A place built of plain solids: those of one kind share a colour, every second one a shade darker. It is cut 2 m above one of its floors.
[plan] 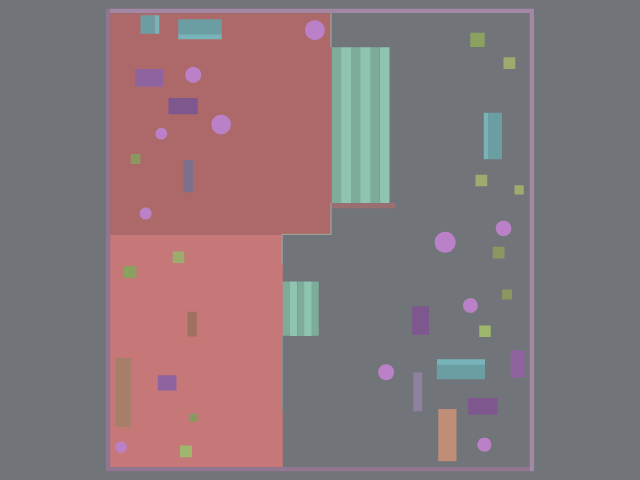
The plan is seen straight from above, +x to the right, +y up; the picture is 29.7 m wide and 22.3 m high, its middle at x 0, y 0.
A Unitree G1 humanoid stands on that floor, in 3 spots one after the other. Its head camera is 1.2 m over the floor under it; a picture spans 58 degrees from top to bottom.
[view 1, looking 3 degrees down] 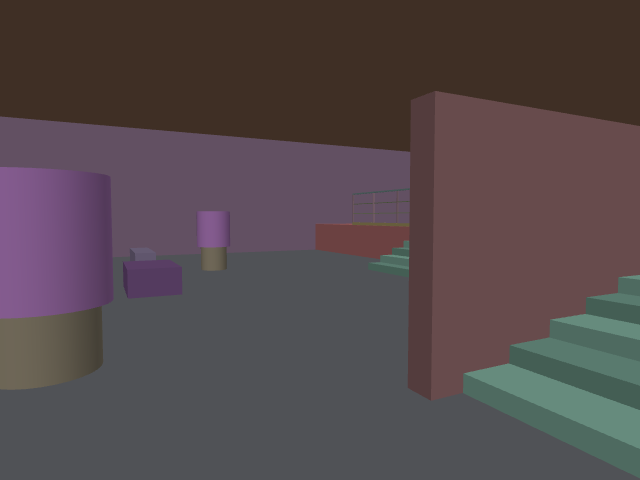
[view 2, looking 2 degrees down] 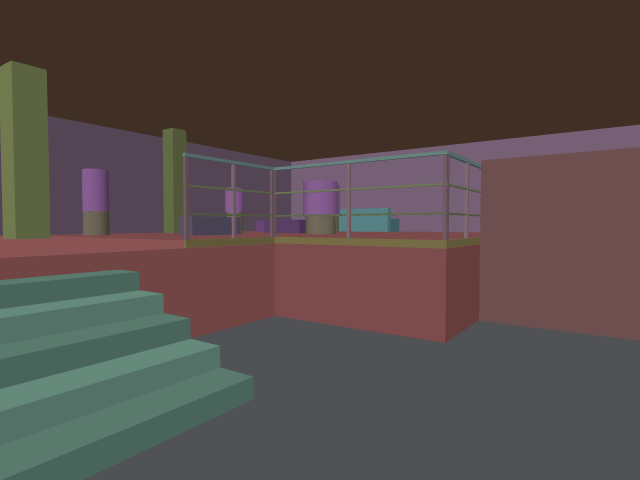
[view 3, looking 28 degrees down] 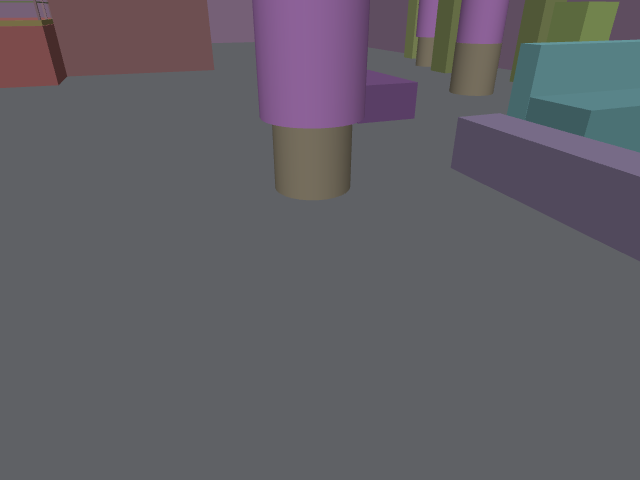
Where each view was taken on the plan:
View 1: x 5.42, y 3.86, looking -117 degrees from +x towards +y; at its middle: floor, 15.77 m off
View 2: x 2.00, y -4.07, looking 125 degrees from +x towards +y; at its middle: gkerb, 5.26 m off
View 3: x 2.00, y -9.10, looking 69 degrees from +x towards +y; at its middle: ground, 2.56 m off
